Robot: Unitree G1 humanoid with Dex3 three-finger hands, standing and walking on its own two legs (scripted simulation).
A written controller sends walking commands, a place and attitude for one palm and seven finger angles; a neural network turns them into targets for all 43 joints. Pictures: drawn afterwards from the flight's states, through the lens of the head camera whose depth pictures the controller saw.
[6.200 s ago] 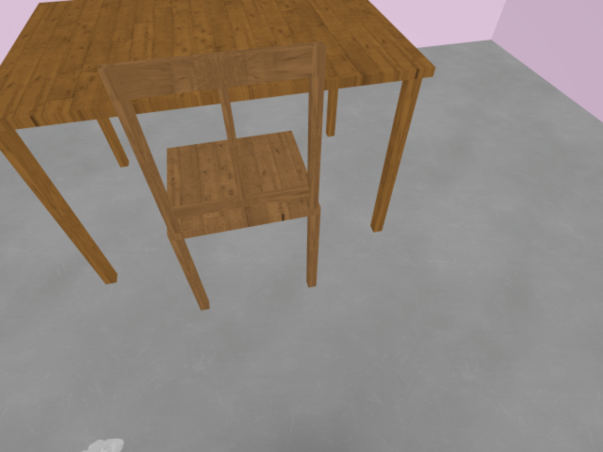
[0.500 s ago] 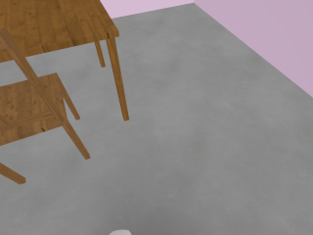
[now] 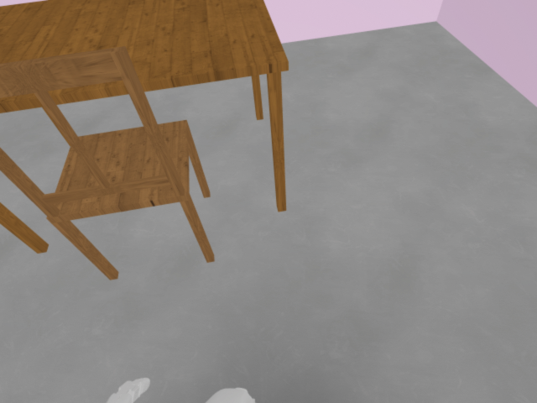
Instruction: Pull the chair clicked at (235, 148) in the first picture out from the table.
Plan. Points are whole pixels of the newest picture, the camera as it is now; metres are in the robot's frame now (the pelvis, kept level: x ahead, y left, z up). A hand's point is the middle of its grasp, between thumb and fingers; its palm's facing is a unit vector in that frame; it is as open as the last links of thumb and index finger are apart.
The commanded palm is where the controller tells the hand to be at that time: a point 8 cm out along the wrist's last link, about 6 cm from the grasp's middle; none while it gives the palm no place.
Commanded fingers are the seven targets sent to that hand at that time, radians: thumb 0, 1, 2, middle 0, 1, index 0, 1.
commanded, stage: turn to face it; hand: left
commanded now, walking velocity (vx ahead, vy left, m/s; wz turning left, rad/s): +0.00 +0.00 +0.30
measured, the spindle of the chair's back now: (77, 145) +0.70 +0.54 -0.07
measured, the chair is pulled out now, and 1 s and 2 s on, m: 0.00 0.00 0.00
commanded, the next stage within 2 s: take the last steps up to it in 0.18 s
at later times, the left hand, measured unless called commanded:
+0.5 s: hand out of the picture -0.03 +0.24 -0.17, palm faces +0.19 -0.96 -0.21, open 7.4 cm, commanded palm none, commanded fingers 0.00 0.90 0.90 -0.20 -0.30 -0.20 -0.30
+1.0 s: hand out of the picture +0.07 +0.19 -0.16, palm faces +0.24 -0.96 -0.16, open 7.3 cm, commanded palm none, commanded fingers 0.00 0.90 0.90 -0.20 -0.30 -0.20 -0.30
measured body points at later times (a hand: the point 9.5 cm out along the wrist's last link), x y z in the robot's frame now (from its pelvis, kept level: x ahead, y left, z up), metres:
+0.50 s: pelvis +0.00 +0.04 +0.01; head +0.02 +0.06 +0.46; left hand -0.04 +0.29 -0.15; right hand +0.10 -0.18 -0.13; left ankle -0.04 +0.14 -0.73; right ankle +0.01 -0.09 -0.67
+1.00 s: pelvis +0.13 +0.04 +0.01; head +0.14 +0.04 +0.46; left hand +0.05 +0.24 -0.14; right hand +0.19 -0.19 -0.14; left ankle +0.16 +0.18 -0.69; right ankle +0.10 -0.08 -0.73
